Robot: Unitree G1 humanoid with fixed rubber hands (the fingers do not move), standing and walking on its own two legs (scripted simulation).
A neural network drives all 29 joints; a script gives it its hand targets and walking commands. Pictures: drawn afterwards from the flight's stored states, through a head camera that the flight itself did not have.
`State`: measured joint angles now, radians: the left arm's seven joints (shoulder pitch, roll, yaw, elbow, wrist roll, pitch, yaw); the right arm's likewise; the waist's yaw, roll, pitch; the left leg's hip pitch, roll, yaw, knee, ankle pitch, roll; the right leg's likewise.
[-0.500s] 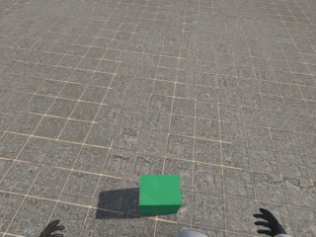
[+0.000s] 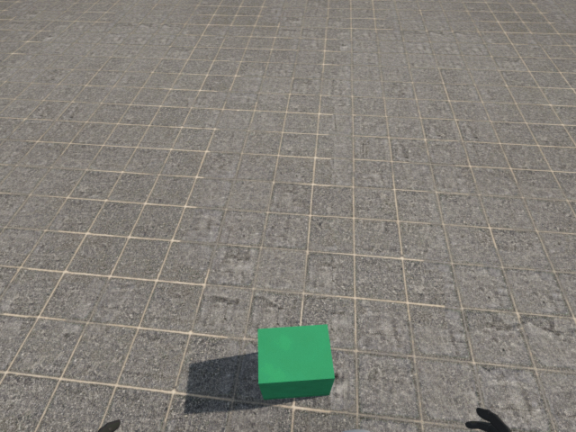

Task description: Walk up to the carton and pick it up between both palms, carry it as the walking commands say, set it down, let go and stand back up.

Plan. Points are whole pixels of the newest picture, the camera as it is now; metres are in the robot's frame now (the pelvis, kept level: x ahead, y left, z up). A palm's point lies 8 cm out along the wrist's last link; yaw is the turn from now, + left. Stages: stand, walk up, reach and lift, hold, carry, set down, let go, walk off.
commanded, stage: walk up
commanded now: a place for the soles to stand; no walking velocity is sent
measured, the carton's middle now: (294, 363) +0.39 +0.00 -0.66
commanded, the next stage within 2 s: reach and lift in 0.30 s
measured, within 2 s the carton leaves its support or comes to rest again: neither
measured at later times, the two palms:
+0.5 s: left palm out of the picture +0.15 +0.29 -0.11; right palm (479, 414) +0.16 -0.27 -0.11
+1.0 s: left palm (156, 368) +0.25 +0.25 -0.18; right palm (425, 359) +0.26 -0.24 -0.18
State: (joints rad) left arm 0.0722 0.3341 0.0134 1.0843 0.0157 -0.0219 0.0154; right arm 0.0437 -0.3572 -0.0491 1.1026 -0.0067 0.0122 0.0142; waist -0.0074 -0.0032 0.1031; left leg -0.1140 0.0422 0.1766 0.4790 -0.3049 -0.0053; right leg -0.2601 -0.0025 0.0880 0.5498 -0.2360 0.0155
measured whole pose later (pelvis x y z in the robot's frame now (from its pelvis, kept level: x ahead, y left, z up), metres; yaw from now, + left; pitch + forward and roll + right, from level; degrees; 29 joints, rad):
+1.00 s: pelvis -0.06 -0.01 -0.09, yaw +8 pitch +20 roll +0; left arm -0.44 0.29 0.11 0.58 0.01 0.32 -0.03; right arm -0.33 -0.23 -0.21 0.52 0.06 0.32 -0.01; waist -0.07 0.02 0.10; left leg -1.02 0.00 -0.02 1.11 -0.43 -0.01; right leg -1.06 -0.03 -0.01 1.06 -0.34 0.01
